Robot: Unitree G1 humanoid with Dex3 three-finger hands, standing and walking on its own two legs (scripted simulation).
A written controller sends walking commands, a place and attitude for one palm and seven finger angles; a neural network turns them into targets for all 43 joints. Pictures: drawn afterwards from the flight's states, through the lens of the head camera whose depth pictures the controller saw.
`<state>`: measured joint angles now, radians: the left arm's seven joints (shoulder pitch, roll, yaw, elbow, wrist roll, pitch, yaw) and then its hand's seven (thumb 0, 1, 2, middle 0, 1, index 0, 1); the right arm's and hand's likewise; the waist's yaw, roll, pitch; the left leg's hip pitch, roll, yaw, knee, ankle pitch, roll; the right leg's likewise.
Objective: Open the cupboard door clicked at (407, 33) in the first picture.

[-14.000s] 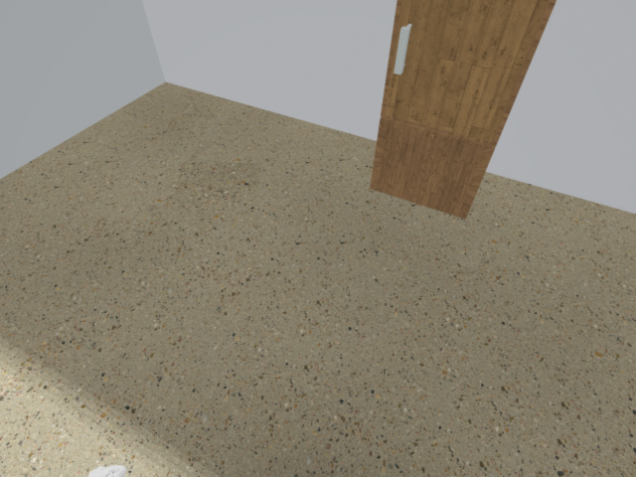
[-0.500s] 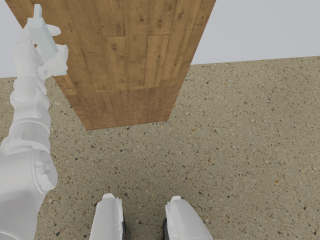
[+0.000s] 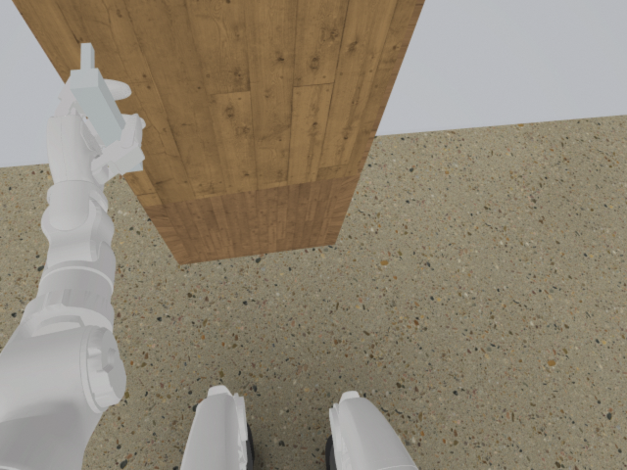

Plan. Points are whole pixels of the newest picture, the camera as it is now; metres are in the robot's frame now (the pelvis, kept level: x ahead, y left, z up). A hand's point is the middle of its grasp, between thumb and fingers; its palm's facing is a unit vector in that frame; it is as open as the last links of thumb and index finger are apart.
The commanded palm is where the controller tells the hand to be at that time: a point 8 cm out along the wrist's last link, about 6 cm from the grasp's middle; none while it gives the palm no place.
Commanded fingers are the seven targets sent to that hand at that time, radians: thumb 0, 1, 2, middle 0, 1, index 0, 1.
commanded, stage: pull the door open along its arc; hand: left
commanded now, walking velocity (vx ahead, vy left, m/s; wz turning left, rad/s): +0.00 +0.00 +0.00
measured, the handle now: (111, 112) +0.55 +0.22 +0.05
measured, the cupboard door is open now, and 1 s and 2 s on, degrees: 3 40 40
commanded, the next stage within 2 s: open thumb and fingers to let go in 0.84 s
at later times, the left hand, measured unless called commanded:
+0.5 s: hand (188, 236) +0.38 +0.12 +0.06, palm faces +0.42 -0.91 +0.04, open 6.3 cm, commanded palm +0.32 +0.15 +0.05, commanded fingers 0.00 0.90 0.90 -0.40 -1.35 -0.40 -1.35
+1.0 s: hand (261, 298) +0.31 +0.04 +0.06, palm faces +0.41 -0.91 -0.02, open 6.5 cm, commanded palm +0.26 +0.08 +0.05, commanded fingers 0.00 0.62 0.78 -0.38 -1.32 -0.38 -1.32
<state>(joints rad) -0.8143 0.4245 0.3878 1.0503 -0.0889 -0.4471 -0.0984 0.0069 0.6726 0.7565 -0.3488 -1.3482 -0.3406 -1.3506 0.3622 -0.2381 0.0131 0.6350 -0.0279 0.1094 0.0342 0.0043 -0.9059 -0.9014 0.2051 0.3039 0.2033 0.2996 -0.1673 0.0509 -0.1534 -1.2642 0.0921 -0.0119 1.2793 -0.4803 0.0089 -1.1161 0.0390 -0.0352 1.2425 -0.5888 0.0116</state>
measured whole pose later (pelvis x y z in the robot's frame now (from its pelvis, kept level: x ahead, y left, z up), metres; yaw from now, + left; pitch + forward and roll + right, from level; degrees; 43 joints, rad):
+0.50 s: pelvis +0.02 -0.02 +0.02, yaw +3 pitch +20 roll -1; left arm -0.23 -0.03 0.04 0.50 0.02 -0.47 0.45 0.01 0.63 0.76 -0.33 -1.35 -0.35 -1.32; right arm 0.19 -0.19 -0.02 0.55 -0.07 0.09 0.06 0.01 -0.91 -0.90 0.20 0.30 0.20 0.30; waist -0.04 0.02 -0.19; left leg -1.07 0.06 -0.01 1.19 -0.48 -0.02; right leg -0.93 0.01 -0.04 1.20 -0.62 -0.01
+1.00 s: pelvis +0.02 -0.05 +0.02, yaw +6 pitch +18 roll +0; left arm 0.09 -0.10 -0.24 0.28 0.12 -0.41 0.58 0.01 0.61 0.72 -0.34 -1.33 -0.35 -1.34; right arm 0.17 -0.17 0.00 0.59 -0.09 -0.03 0.02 0.01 -0.91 -0.90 0.20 0.30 0.20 0.30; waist -0.01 0.03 -0.20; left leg -1.00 0.04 -0.05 1.15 -0.46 -0.06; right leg -0.86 0.00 -0.08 1.20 -0.64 -0.06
